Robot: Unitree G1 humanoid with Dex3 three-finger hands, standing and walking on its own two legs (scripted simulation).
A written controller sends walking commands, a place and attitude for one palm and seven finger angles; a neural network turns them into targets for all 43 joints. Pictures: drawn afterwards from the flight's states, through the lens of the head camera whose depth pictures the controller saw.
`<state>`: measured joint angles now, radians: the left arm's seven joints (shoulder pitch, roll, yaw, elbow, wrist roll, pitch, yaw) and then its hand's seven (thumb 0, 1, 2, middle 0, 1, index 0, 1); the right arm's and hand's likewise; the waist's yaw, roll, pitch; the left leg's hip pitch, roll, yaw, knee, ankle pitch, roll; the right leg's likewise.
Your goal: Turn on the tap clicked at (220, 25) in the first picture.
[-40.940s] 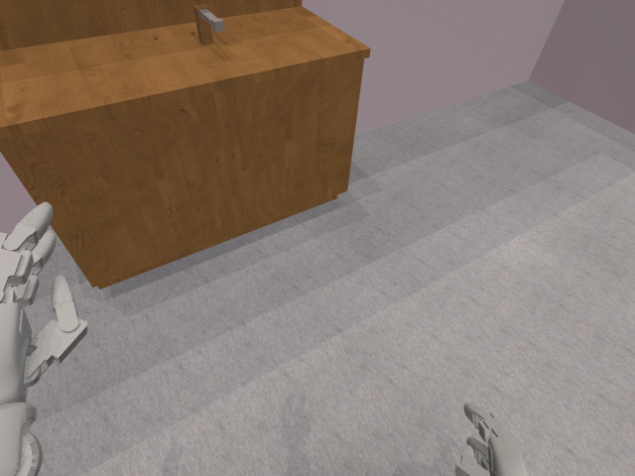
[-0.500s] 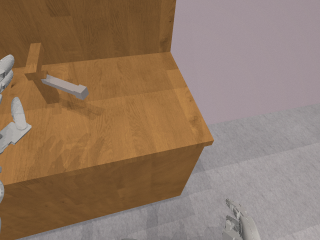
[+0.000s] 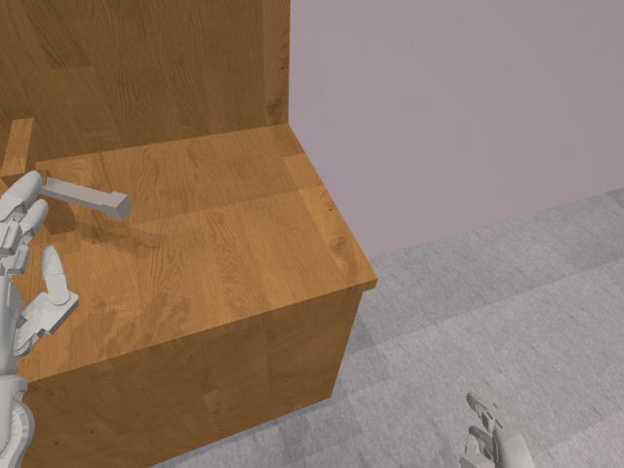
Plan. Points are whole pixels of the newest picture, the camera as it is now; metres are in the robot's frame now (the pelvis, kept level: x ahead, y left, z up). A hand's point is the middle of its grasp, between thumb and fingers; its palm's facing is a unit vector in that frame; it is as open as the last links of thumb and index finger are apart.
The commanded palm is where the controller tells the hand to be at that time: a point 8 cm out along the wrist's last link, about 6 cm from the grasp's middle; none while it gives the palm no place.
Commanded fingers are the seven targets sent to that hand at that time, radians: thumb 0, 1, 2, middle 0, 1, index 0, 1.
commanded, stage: come to a stop and stand still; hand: left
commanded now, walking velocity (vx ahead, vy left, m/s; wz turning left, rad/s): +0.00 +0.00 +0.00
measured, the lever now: (117, 206) +0.43 +0.33 +0.06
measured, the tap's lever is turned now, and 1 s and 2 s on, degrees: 52 52 52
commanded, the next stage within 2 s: look again from close up in 0.52 s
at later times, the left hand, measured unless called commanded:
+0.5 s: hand (41, 305) +0.22 +0.28 +0.16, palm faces +0.38 -0.86 -0.33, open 7.5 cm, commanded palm +0.16 +0.31 +0.18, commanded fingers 0.00 0.90 0.90 -0.20 -0.30 -0.20 -0.30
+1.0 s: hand (40, 297) +0.22 +0.27 +0.17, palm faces +0.38 -0.82 -0.43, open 7.5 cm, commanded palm +0.15 +0.30 +0.17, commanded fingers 0.00 0.90 0.90 -0.20 -0.30 -0.20 -0.30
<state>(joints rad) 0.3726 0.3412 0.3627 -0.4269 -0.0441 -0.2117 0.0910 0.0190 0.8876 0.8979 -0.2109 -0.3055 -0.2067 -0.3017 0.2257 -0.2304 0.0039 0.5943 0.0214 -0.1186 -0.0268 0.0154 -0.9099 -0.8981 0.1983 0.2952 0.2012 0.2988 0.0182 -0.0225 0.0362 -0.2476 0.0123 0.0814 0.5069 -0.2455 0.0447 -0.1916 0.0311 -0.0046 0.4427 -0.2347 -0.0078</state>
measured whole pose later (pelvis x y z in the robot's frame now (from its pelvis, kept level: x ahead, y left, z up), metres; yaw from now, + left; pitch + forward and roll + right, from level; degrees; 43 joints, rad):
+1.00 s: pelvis -0.01 +0.02 +0.00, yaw +2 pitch -2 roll -1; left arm 0.29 0.44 0.33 -0.39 0.00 -0.19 0.07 0.02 0.89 0.90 -0.21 -0.31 -0.21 -0.30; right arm 0.25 -0.21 0.05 0.54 0.02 -0.10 -0.06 0.01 -0.91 -0.90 0.20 0.30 0.20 0.30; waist 0.04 -0.03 0.06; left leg -0.24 -0.03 0.06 0.48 -0.22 0.07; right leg -0.18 0.00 0.00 0.46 -0.23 0.02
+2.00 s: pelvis +0.01 -0.05 -0.02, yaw +6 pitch +2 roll +1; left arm 0.48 0.28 0.30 -0.42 -0.18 -0.07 0.11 0.02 0.89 0.90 -0.21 -0.30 -0.20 -0.30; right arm 0.23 -0.26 0.00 0.65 0.03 -0.20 -0.07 0.02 -0.91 -0.90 0.20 0.30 0.20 0.30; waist 0.06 0.03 -0.09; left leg -0.41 -0.01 -0.03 0.70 -0.33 -0.02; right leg -0.34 0.04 -0.09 0.71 -0.42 -0.08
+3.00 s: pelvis +0.01 -0.04 -0.02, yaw +7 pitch +1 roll +0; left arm 0.55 0.21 0.19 -0.50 -0.22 0.08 0.21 0.02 0.90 0.90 -0.20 -0.30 -0.20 -0.30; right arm 0.21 -0.24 0.05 0.63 0.03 -0.21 -0.08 0.02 -0.91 -0.90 0.20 0.30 0.20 0.30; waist 0.06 0.05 -0.08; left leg -0.39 -0.01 -0.04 0.70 -0.32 -0.01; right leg -0.31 0.03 -0.10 0.68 -0.40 -0.07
